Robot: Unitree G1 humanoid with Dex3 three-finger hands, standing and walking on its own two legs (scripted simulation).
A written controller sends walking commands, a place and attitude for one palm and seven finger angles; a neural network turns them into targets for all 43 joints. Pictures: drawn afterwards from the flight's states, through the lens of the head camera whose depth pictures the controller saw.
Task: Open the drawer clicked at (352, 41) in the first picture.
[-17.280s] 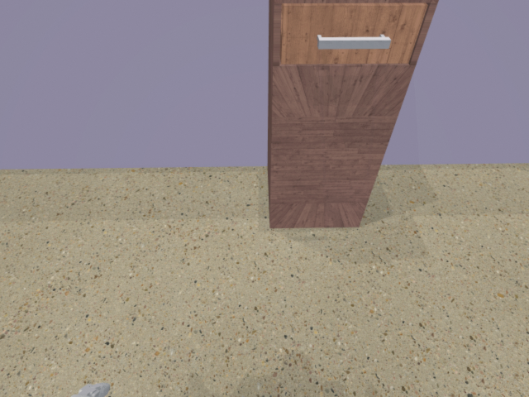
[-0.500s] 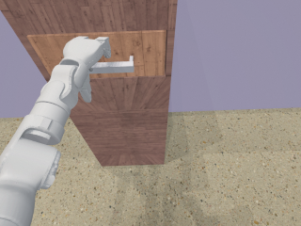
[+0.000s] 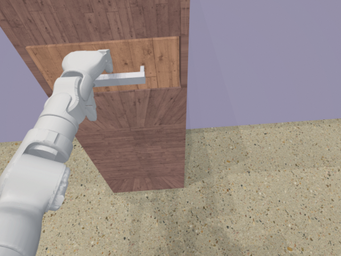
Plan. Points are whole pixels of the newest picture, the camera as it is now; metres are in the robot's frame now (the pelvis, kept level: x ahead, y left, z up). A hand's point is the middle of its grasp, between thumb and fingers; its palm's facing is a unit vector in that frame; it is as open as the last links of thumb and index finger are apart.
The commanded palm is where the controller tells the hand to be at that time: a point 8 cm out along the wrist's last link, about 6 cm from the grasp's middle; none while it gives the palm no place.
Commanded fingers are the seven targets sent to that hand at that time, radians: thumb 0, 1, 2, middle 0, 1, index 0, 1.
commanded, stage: lower the fingers behind the handle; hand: left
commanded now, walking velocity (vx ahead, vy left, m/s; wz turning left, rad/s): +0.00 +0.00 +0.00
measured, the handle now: (109, 75) +0.55 +0.16 +0.12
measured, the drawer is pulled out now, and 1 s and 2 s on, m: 0.00 0.00 0.00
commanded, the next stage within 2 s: close the thumb around the handle in 1.48 s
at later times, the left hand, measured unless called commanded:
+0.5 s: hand (107, 86) +0.50 +0.16 +0.13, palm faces -0.07 -0.03 -1.00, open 13.7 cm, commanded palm +0.48 +0.17 +0.19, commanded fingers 0.00 -0.50 0.30 -0.30 -1.20 -0.30 -1.20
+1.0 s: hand (105, 93) +0.51 +0.17 +0.10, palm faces -0.02 -0.02 -1.00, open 13.7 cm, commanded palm +0.48 +0.18 +0.15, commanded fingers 0.00 -0.50 0.30 -0.30 -1.20 -0.30 -1.20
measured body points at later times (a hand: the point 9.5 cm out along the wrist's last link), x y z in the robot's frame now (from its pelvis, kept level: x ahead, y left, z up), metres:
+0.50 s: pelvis +0.01 -0.01 +0.00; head +0.04 -0.04 +0.45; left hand +0.50 +0.16 +0.19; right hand +0.06 -0.26 -0.15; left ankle -0.01 +0.10 -0.74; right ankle -0.02 -0.09 -0.74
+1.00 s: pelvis +0.02 -0.01 -0.01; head +0.07 -0.03 +0.44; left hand +0.50 +0.17 +0.16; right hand +0.08 -0.28 -0.14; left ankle -0.01 +0.10 -0.74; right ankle -0.02 -0.09 -0.74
